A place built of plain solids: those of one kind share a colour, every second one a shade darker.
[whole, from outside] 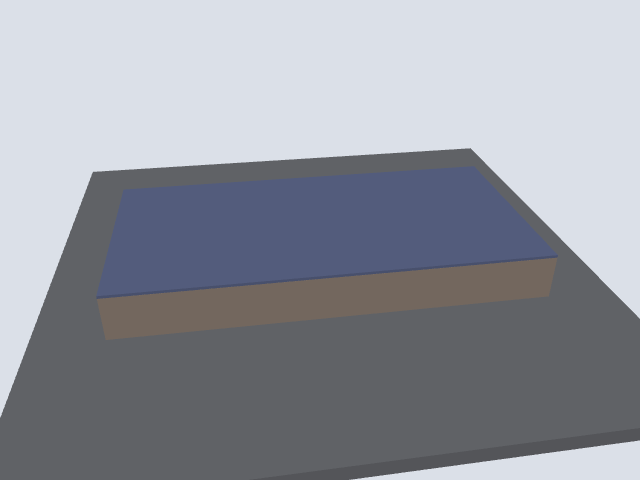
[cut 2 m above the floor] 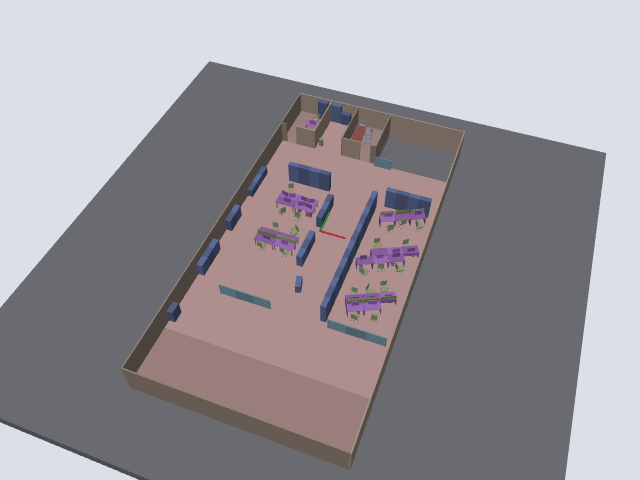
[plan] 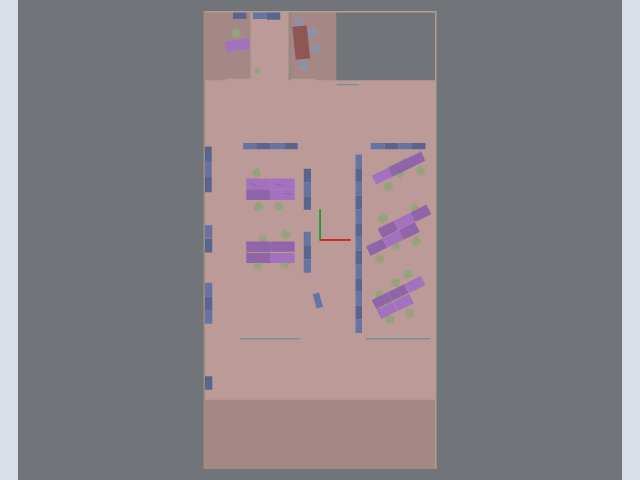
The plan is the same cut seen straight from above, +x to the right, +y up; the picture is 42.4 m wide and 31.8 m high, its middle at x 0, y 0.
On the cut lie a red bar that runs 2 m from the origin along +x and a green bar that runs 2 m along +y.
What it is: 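One storey of an office; an open floor with rows of desks, a band of small rooms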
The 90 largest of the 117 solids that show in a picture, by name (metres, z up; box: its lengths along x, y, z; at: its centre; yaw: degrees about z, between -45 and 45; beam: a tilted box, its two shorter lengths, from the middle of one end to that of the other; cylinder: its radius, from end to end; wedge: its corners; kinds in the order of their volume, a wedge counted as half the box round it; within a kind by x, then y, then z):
{
 "floor_1": {"box": [3.02, 4.5, 0.67], "at": [-6.11, 12.83, 0.28]},
 "floor_2": {"box": [2.44, 4.5, 0.67], "at": [-3.28, 12.83, 0.28]},
 "floor_3": {"box": [2.94, 4.5, 0.67], "at": [-0.49, 12.83, 0.28]},
 "floor_4": {"box": [15.25, 4.5, 0.67], "at": [0.0, -12.83, 0.28]},
 "floor_5": {"box": [15.25, 21.16, 0.67], "at": [0.0, 0.0, 0.28]},
 "floor_6": {"box": [0.1, 4.5, 0.67], "at": [1.03, 12.83, 0.28]},
 "roof_1": {"box": [15.45, 30.36, 0.2], "at": [0.0, 0.0, 3.32]},
 "wall_1": {"box": [0.1, 30.36, 3.27], "at": [-7.67, 0.0, 1.58]},
 "wall_2": {"box": [0.44, 0.1, 2.6], "at": [-7.41, 10.63, 1.92]},
 "wall_3": {"box": [1.68, 0.1, 2.6], "at": [-5.44, 10.63, 1.92]},
 "wall_4": {"box": [0.1, 4.5, 2.6], "at": [-4.55, 12.83, 1.92]},
 "wall_5": {"box": [0.1, 4.5, 2.6], "at": [-2.01, 12.83, 1.92]},
 "wall_6": {"box": [1.63, 0.1, 2.6], "at": [-1.15, 10.63, 1.92]},
 "wall_7": {"box": [15.25, 0.1, 3.27], "at": [0.0, -15.13, 1.58]},
 "wall_8": {"box": [15.25, 0.1, 3.27], "at": [0.0, 15.13, 1.58]},
 "wall_9": {"box": [0.39, 0.1, 2.6], "at": [0.79, 10.63, 1.92]},
 "wall_10": {"box": [0.1, 4.5, 2.6], "at": [1.03, 12.83, 1.92]},
 "wall_11": {"box": [0.1, 30.36, 3.27], "at": [7.67, 0.0, 1.58]},
 "cabinet_1": {"box": [0.44, 1.0, 0.73], "at": [-7.4, 3.67, 0.98]},
 "cabinet_2": {"box": [0.44, 1.0, 0.73], "at": [-7.4, 4.68, 0.98]},
 "cabinet_3": {"box": [0.44, 1.0, 0.73], "at": [-7.4, 5.69, 0.98]},
 "cabinet_4": {"box": [0.47, 0.9, 1.14], "at": [-7.38, -9.47, 1.19]},
 "cabinet_5": {"box": [0.47, 0.9, 1.14], "at": [-7.38, -5.09, 1.19]},
 "cabinet_6": {"box": [0.47, 0.9, 1.14], "at": [-7.38, -4.18, 1.19]},
 "cabinet_7": {"box": [0.47, 0.9, 1.14], "at": [-7.38, -3.27, 1.19]},
 "cabinet_8": {"box": [0.47, 0.9, 1.14], "at": [-7.38, -0.38, 1.19]},
 "cabinet_9": {"box": [0.47, 0.9, 1.14], "at": [-7.38, 0.53, 1.19]},
 "cabinet_10": {"box": [0.9, 0.43, 1.85], "at": [-5.32, 14.86, 1.55]},
 "cabinet_11": {"box": [0.9, 0.43, 1.85], "at": [-4.65, 6.22, 1.55]},
 "cabinet_12": {"box": [0.9, 0.43, 1.85], "at": [-3.99, 14.86, 1.55]},
 "cabinet_13": {"box": [0.9, 0.43, 1.85], "at": [-3.74, 6.22, 1.55]},
 "cabinet_14": {"box": [0.9, 0.47, 1.14], "at": [-3.08, 14.83, 1.19]},
 "cabinet_15": {"box": [0.9, 0.43, 1.85], "at": [-2.83, 6.22, 1.55]},
 "cabinet_16": {"box": [0.9, 0.43, 1.85], "at": [-1.92, 6.22, 1.55]},
 "cabinet_17": {"box": [0.47, 0.9, 1.14], "at": [-0.84, -1.73, 1.19]},
 "cabinet_18": {"box": [0.47, 0.9, 1.14], "at": [-0.84, -0.82, 1.19]},
 "cabinet_19": {"box": [0.47, 0.9, 1.14], "at": [-0.84, 0.09, 1.19]},
 "cabinet_20": {"box": [0.47, 0.9, 1.14], "at": [-0.84, 2.45, 1.19]},
 "cabinet_21": {"box": [0.47, 0.9, 1.14], "at": [-0.84, 3.36, 1.19]},
 "cabinet_22": {"box": [0.47, 0.9, 1.14], "at": [-0.84, 4.27, 1.19]},
 "cabinet_23": {"box": [0.44, 1.0, 0.73], "at": [-0.14, -4.01, 0.98], "yaw": 15.2},
 "cabinet_24": {"box": [0.43, 0.9, 1.85], "at": [2.57, -5.71, 1.55]},
 "cabinet_25": {"box": [0.43, 0.9, 1.85], "at": [2.57, -4.8, 1.55]},
 "cabinet_26": {"box": [0.43, 0.9, 1.85], "at": [2.57, -3.89, 1.55]},
 "cabinet_27": {"box": [0.43, 0.9, 1.85], "at": [2.57, -2.98, 1.55]},
 "cabinet_28": {"box": [0.43, 0.9, 1.85], "at": [2.57, -2.07, 1.55]},
 "cabinet_29": {"box": [0.43, 0.9, 1.85], "at": [2.57, -1.16, 1.55]},
 "cabinet_30": {"box": [0.43, 0.9, 1.85], "at": [2.57, -0.25, 1.55]},
 "cabinet_31": {"box": [0.43, 0.9, 1.85], "at": [2.57, 0.66, 1.55]},
 "cabinet_32": {"box": [0.43, 0.9, 1.85], "at": [2.57, 1.57, 1.55]},
 "cabinet_33": {"box": [0.43, 0.9, 1.85], "at": [2.57, 2.48, 1.55]},
 "cabinet_34": {"box": [0.43, 0.9, 1.85], "at": [2.57, 3.39, 1.55]},
 "cabinet_35": {"box": [0.43, 0.9, 1.85], "at": [2.57, 4.3, 1.55]},
 "cabinet_36": {"box": [0.43, 0.9, 1.85], "at": [2.57, 5.21, 1.55]},
 "cabinet_37": {"box": [0.9, 0.43, 1.85], "at": [3.8, 6.22, 1.55]},
 "cabinet_38": {"box": [0.9, 0.43, 1.85], "at": [4.71, 6.22, 1.55]},
 "cabinet_39": {"box": [0.9, 0.43, 1.85], "at": [5.62, 6.22, 1.55]},
 "cabinet_40": {"box": [0.9, 0.43, 1.85], "at": [6.53, 6.22, 1.55]},
 "desk_1": {"box": [1.6, 0.7, 0.032], "at": [-5.47, 12.91, 1.33], "yaw": 7.4},
 "desk_2": {"box": [1.6, 0.7, 0.032], "at": [-4.09, -1.17, 1.33]},
 "desk_3": {"box": [1.6, 0.7, 0.032], "at": [-4.09, -0.45, 1.33]},
 "desk_4": {"box": [1.6, 0.7, 0.032], "at": [-4.09, 3.01, 1.33]},
 "desk_5": {"box": [1.6, 0.7, 0.032], "at": [-4.09, 3.73, 1.33]},
 "desk_6": {"box": [1.6, 0.7, 0.032], "at": [-2.48, -1.17, 1.33]},
 "desk_7": {"box": [1.6, 0.7, 0.032], "at": [-2.48, -0.45, 1.33]},
 "desk_8": {"box": [1.6, 0.7, 0.032], "at": [-2.48, 3.01, 1.33]},
 "desk_9": {"box": [1.6, 0.7, 0.032], "at": [-2.48, 3.73, 1.33]},
 "desk_10": {"box": [1.2, 0.7, 0.032], "at": [3.73, -0.48, 1.33], "yaw": 26.2},
 "desk_11": {"box": [1.2, 0.7, 0.032], "at": [4.11, 4.24, 1.33], "yaw": 26.2},
 "desk_12": {"box": [1.2, 0.7, 0.032], "at": [4.12, -4.02, 1.33], "yaw": 26.2},
 "desk_13": {"box": [1.2, 0.7, 0.032], "at": [4.44, -4.67, 1.33], "yaw": 26.2},
 "desk_14": {"box": [1.2, 0.7, 0.032], "at": [4.5, 0.7, 1.33], "yaw": 26.2},
 "desk_15": {"box": [1.2, 0.7, 0.032], "at": [4.82, 0.05, 1.33], "yaw": 26.2},
 "desk_16": {"box": [1.2, 0.7, 0.032], "at": [5.2, 4.77, 1.33], "yaw": 26.2},
 "desk_17": {"box": [1.2, 0.7, 0.032], "at": [5.21, -3.49, 1.33], "yaw": 26.2},
 "desk_18": {"box": [1.2, 0.7, 0.032], "at": [5.53, -4.13, 1.33], "yaw": 26.2},
 "desk_19": {"box": [1.2, 0.7, 0.032], "at": [5.59, 1.23, 1.33], "yaw": 26.2},
 "desk_20": {"box": [1.2, 0.7, 0.032], "at": [5.91, 0.59, 1.33], "yaw": 26.2},
 "desk_21": {"box": [1.2, 0.7, 0.032], "at": [6.29, 5.31, 1.33], "yaw": 26.2},
 "desk_22": {"box": [1.2, 0.7, 0.032], "at": [6.3, -2.95, 1.33], "yaw": 26.2},
 "desk_23": {"box": [1.2, 0.7, 0.032], "at": [6.68, 1.77, 1.33], "yaw": 26.2},
 "guard_1": {"box": [1.25, 0.03, 0.98], "at": [-4.59, -6.54, 1.15]},
 "guard_2": {"box": [1.25, 0.03, 0.98], "at": [-3.28, -6.54, 1.15]},
 "guard_3": {"box": [1.25, 0.03, 0.98], "at": [-1.97, -6.54, 1.15]},
 "guard_4": {"box": [1.37, 0.03, 0.98], "at": [1.85, 10.29, 1.15]},
 "guard_5": {"box": [1.34, 0.03, 0.98], "at": [3.77, -6.54, 1.15]},
 "guard_6": {"box": [1.34, 0.03, 0.98], "at": [5.17, -6.54, 1.15]},
 "guard_7": {"box": [1.34, 0.03, 0.98], "at": [6.57, -6.54, 1.15]},
 "meetingtable_1": {"box": [0.96, 2.2, 0.032], "at": [-1.25, 13.08, 1.33], "yaw": 6.0},
 "screen_1": {"box": [1.5, 0.034, 0.44], "at": [-4.09, -0.85, 1.57]}
}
